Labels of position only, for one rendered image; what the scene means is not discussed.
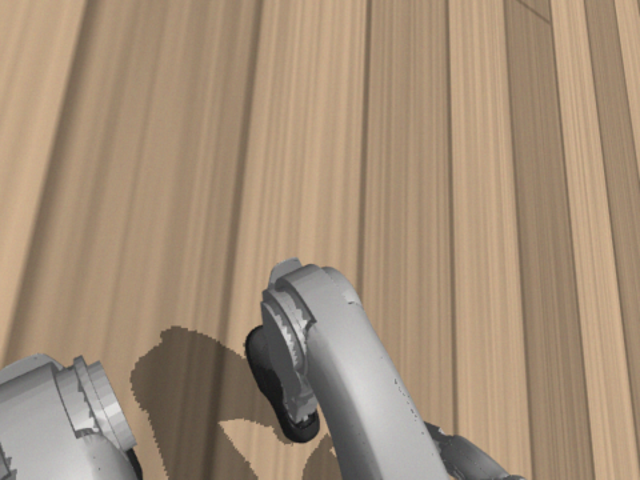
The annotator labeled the right robot foot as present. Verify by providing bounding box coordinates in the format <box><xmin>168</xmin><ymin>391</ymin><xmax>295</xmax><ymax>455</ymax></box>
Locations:
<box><xmin>245</xmin><ymin>325</ymin><xmax>320</xmax><ymax>443</ymax></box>

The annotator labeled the left robot foot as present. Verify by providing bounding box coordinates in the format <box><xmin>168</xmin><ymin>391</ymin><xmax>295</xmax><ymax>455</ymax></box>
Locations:
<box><xmin>126</xmin><ymin>448</ymin><xmax>143</xmax><ymax>480</ymax></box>

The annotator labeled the right robot hand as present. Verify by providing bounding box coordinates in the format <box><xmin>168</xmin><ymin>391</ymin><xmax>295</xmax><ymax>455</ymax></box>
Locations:
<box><xmin>424</xmin><ymin>421</ymin><xmax>510</xmax><ymax>480</ymax></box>

